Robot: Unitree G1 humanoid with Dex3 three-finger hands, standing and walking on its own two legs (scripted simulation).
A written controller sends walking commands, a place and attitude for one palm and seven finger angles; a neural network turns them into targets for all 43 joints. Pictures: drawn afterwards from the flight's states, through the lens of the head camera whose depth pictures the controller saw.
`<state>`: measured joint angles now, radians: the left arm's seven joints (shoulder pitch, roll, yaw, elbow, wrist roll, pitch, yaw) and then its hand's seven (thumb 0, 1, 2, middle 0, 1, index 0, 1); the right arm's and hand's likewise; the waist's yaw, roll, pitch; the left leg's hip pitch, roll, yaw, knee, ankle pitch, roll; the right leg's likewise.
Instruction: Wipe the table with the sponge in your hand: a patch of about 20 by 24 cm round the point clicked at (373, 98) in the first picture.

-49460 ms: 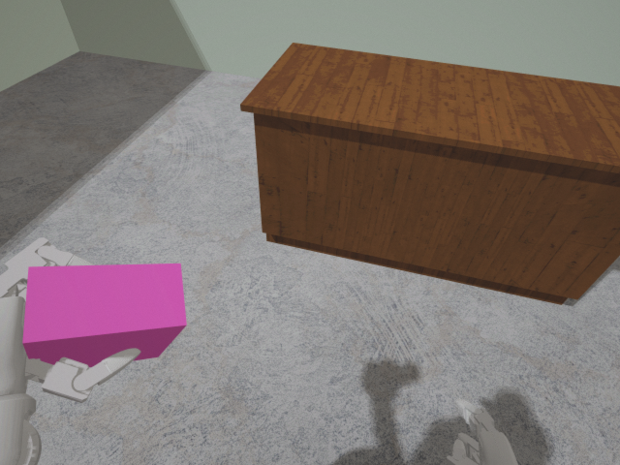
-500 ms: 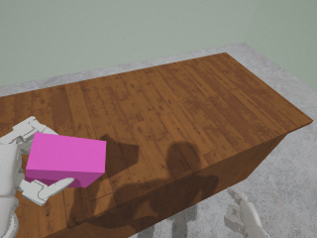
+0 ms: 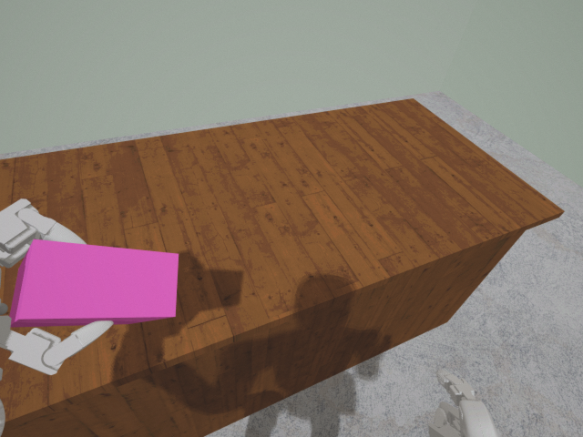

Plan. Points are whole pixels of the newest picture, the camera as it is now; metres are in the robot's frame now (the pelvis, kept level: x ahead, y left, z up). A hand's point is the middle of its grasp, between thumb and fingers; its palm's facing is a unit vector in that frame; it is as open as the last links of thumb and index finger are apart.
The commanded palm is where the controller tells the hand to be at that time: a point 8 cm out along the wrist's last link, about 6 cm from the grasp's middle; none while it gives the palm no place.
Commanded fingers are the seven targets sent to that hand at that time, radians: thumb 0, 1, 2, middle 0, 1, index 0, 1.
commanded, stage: step back with the hand held close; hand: left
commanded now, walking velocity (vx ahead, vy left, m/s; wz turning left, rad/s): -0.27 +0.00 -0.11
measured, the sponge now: (112, 291) +0.23 +0.21 +0.15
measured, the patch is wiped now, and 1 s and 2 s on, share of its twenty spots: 1.00 1.00 1.00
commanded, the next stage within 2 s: stop stepping back and stand still in 0.52 s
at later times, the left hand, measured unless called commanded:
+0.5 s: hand out of the picture +0.12 +0.29 +0.21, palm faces +0.51 -0.81 -0.30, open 10.1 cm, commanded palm +0.07 +0.30 +0.20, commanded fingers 0.00 0.10 1.30 -1.20 -1.60 -1.20 -1.60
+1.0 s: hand out of the picture +0.00 +0.29 +0.18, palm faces +0.31 -0.91 -0.29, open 10.1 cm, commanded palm -0.05 +0.31 +0.20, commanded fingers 0.00 0.10 1.30 -1.20 -1.60 -1.20 -1.60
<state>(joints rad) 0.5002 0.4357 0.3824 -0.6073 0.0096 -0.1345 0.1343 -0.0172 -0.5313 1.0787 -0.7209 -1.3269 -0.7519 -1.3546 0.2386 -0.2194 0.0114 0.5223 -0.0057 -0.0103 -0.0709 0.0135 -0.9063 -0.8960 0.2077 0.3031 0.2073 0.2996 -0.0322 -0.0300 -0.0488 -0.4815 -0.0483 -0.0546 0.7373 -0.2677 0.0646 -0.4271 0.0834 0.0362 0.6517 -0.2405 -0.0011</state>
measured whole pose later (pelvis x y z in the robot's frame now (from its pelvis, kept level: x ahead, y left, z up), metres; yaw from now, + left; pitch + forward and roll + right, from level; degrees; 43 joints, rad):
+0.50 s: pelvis -0.09 +0.02 +0.00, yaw -1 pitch +0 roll -6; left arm 0.36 0.41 0.44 -0.64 -0.01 -0.13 0.16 -0.02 -0.53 1.08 -0.72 -1.33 -0.75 -1.35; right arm 0.15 -0.15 0.01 0.60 -0.01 -0.06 -0.03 0.01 -0.91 -0.90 0.21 0.30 0.21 0.30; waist 0.03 -0.02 -0.02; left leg -0.57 0.09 0.06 0.60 -0.06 0.08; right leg -0.39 0.10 0.03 1.12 -0.44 0.04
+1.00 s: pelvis -0.25 +0.06 +0.00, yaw -8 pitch -1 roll -1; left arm 0.44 0.41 0.43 -0.54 -0.04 -0.11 0.14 -0.02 -0.53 1.08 -0.72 -1.33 -0.75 -1.36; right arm 0.25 -0.20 -0.01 0.60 0.02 -0.06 -0.01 0.02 -0.91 -0.90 0.20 0.30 0.20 0.30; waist -0.06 -0.11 -0.06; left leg -0.33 0.00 0.07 0.75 -0.41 0.06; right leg -0.54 0.03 0.00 1.03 -0.45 0.00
